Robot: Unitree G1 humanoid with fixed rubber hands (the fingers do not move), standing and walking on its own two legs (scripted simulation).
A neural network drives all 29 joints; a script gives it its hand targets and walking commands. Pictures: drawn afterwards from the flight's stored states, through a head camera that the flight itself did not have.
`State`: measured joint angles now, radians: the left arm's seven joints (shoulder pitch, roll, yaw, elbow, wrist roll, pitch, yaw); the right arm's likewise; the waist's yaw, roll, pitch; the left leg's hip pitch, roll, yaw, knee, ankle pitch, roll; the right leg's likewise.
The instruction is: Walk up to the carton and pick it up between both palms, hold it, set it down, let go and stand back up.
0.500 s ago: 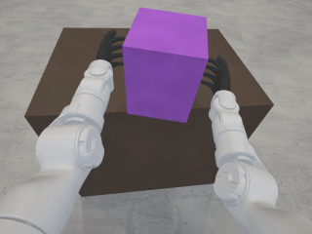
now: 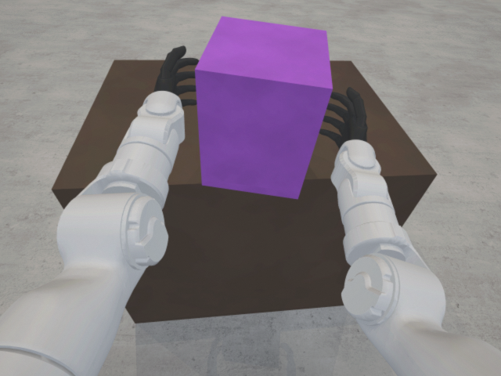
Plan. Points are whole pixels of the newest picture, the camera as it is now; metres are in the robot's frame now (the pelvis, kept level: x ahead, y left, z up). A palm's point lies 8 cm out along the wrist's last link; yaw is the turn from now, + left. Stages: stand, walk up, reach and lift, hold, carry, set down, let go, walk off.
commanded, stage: reach and lift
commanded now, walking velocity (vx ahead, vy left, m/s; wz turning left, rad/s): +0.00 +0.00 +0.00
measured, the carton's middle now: (261, 111) +0.57 -0.02 +0.15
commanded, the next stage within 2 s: none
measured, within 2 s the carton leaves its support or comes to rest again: neither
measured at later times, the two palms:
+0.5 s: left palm (152, 85) +0.42 +0.14 +0.28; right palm (358, 130) +0.39 -0.14 +0.24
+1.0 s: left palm (147, 85) +0.40 +0.14 +0.29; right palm (363, 126) +0.38 -0.14 +0.25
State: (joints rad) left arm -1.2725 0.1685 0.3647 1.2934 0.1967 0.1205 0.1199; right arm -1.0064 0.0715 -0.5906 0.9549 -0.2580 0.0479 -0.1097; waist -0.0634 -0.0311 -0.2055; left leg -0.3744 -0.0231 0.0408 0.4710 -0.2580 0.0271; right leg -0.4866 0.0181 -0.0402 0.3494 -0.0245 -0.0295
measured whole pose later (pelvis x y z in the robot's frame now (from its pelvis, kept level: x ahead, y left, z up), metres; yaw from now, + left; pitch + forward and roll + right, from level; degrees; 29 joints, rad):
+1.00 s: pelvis -0.03 -0.01 +0.00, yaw +0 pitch -1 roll +1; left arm -1.25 0.16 0.38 1.05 0.21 0.44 0.14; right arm -1.09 0.03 -0.42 0.95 -0.07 0.25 -0.20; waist -0.05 -0.03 -0.11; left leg -0.21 -0.02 0.04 0.47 -0.24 0.02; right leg -0.33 0.02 -0.04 0.35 -0.01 -0.04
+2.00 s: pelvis -0.03 -0.02 +0.00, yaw -1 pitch -3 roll +1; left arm -1.25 0.15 0.49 0.84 0.30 0.71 0.09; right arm -1.25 -0.04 -0.27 0.95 0.02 0.44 -0.24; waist -0.05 0.02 -0.13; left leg -0.18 0.00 0.04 0.47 -0.24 0.01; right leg -0.29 0.04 -0.04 0.34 -0.01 -0.05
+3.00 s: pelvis -0.03 -0.02 +0.00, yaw -1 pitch -4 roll +0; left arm -1.27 0.15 0.40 0.80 0.32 0.81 0.07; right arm -1.29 -0.07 -0.22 0.95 0.07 0.53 -0.28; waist -0.05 0.03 -0.13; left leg -0.16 0.01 0.04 0.47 -0.25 0.01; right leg -0.26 0.05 -0.04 0.30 0.01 -0.05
